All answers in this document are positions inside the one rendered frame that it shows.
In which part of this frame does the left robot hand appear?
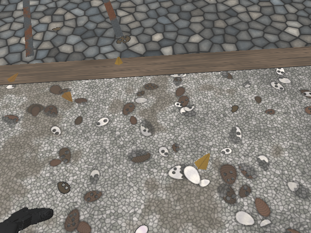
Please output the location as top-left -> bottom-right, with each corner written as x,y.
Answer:
0,207 -> 53,233

